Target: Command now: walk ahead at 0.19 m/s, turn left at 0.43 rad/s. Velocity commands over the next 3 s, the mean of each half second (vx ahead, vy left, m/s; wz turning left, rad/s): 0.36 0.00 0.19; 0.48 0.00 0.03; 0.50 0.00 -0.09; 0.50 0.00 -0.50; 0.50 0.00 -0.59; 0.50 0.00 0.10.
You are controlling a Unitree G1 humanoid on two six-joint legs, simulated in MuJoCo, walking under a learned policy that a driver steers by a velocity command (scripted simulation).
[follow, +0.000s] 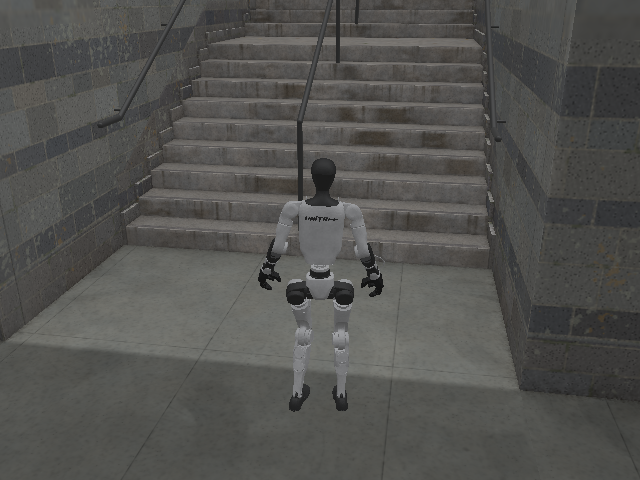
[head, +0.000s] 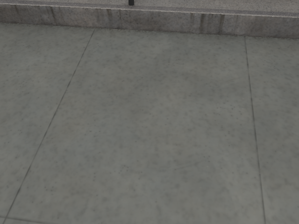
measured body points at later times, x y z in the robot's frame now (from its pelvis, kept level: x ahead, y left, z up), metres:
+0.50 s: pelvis +0.15 +0.06 +0.00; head +0.16 +0.08 +0.45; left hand +0.18 +0.34 -0.13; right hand +0.32 -0.18 -0.08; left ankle +0.14 +0.16 -0.74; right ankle +0.07 -0.09 -0.66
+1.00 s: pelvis +0.42 +0.04 -0.01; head +0.46 +0.04 +0.44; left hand +0.59 +0.30 -0.10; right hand +0.47 -0.23 -0.14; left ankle +0.24 +0.17 -0.64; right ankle +0.51 -0.03 -0.74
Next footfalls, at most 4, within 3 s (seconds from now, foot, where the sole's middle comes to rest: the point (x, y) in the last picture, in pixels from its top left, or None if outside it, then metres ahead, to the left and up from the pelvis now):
0.38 left None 0.18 0.16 -0.78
0.90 right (169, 210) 0.55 -0.03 -0.78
1.44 left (116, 160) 0.81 0.22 -0.78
1.96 right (171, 121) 1.05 -0.08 -0.78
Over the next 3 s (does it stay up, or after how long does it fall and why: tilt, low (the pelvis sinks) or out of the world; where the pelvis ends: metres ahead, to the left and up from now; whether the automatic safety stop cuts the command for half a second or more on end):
stays up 1.39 -0.20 0.00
